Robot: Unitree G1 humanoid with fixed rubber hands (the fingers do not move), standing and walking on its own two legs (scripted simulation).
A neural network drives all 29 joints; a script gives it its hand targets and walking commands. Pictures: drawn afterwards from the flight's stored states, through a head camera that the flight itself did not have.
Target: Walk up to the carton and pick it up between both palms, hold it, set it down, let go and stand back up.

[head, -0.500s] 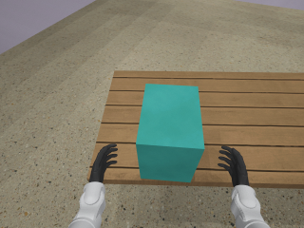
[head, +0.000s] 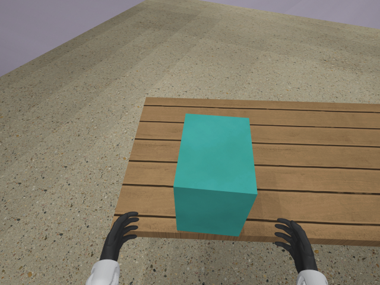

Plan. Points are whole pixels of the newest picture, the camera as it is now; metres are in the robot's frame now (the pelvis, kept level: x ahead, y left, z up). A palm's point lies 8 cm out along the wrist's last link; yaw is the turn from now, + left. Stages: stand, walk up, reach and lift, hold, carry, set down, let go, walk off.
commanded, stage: set down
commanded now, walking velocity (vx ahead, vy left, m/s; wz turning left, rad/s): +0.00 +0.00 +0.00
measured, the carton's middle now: (212, 175) +0.45 -0.04 -0.10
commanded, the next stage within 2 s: let go in 0.82 s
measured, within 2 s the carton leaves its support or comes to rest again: neither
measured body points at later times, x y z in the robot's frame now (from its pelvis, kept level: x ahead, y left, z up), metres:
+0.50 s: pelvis +0.01 +0.01 +0.01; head +0.00 +0.03 +0.46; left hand +0.20 +0.22 -0.07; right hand +0.19 -0.21 -0.07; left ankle -0.01 +0.12 -0.74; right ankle +0.00 -0.08 -0.74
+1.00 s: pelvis +0.00 +0.02 +0.01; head +0.01 +0.02 +0.46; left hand +0.17 +0.24 -0.08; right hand +0.16 -0.22 -0.08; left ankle -0.01 +0.12 -0.74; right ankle +0.00 -0.08 -0.74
